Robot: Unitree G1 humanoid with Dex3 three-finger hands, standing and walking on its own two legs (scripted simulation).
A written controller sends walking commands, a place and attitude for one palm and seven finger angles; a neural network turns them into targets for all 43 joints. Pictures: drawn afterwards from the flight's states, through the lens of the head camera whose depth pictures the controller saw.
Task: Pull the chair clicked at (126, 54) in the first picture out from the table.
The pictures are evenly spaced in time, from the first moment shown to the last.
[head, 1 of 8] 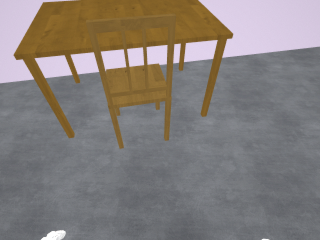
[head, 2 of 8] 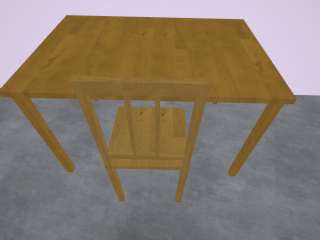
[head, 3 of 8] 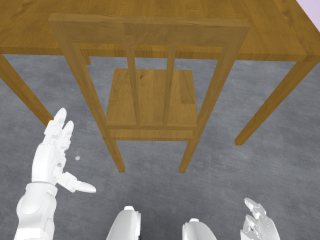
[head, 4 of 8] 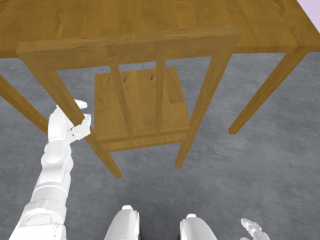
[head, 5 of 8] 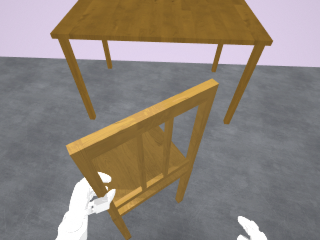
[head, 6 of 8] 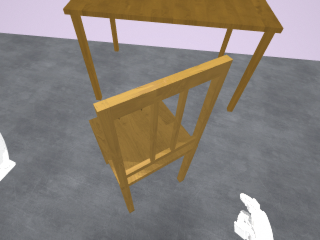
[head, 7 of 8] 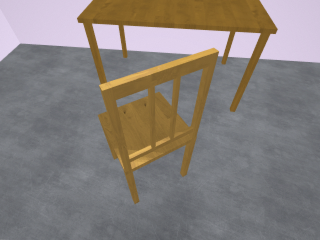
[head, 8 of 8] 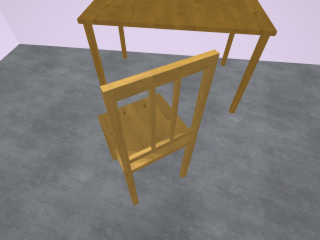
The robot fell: no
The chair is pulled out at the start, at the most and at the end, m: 0.00 0.59 0.59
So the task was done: yes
